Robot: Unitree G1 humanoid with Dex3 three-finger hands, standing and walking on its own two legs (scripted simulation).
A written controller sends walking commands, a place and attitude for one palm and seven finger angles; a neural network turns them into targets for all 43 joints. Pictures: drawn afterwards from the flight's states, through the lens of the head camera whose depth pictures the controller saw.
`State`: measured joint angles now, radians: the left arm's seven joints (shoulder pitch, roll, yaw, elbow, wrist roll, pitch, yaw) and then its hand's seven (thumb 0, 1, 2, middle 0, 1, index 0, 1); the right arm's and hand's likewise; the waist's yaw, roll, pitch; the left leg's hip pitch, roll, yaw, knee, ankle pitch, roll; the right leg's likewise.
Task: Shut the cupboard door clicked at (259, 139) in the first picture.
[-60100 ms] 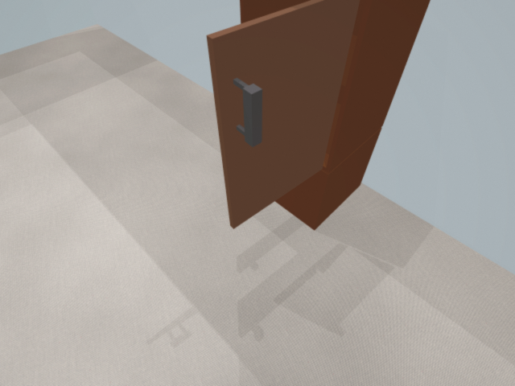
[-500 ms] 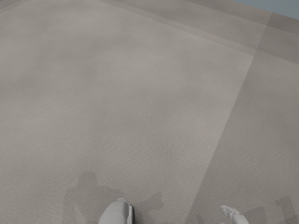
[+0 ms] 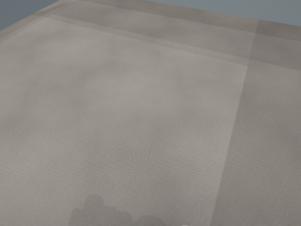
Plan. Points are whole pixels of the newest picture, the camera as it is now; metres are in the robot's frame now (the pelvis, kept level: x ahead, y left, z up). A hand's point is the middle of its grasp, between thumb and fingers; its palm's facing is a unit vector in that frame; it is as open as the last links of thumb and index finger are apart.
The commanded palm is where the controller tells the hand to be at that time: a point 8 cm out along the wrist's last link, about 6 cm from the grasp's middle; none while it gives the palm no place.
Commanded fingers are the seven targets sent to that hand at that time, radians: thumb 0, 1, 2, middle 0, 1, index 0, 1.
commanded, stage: turn to face it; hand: left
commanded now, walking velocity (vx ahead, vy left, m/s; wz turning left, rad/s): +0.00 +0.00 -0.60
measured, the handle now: out of the picture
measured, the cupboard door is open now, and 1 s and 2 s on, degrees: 25 25 25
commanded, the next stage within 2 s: none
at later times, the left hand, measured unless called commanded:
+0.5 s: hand (86, 203) +0.20 +0.22 -0.14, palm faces -0.24 -0.94 -0.24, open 7.4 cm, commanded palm none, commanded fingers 0.00 0.90 0.90 -0.20 -0.30 -0.20 -0.30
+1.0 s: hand (112, 189) +0.25 +0.16 -0.17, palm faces -0.55 -0.81 -0.19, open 7.4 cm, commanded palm none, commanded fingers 0.00 0.90 0.90 -0.20 -0.30 -0.20 -0.30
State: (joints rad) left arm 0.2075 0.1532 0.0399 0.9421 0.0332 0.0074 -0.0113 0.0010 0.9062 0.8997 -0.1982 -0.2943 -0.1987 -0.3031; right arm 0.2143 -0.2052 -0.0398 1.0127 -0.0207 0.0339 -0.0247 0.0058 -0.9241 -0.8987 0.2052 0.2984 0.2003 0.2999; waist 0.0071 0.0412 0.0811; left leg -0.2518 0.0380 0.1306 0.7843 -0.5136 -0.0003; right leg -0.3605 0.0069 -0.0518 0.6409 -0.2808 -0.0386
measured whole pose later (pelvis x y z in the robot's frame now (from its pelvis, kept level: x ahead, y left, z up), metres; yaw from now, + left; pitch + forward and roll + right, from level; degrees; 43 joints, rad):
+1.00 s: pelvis +0.06 +0.04 +0.00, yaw -35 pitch +1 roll -1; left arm 0.18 0.24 0.06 0.88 0.02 0.08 -0.02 0.01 0.90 0.90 -0.20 -0.30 -0.20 -0.30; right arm 0.18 -0.23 -0.03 0.86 -0.03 0.02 -0.02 0.01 -0.91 -0.90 0.20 0.30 0.20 0.30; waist 0.00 -0.04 0.09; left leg -0.34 0.05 0.08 0.63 -0.28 0.00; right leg -0.39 0.04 0.10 0.77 -0.45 0.02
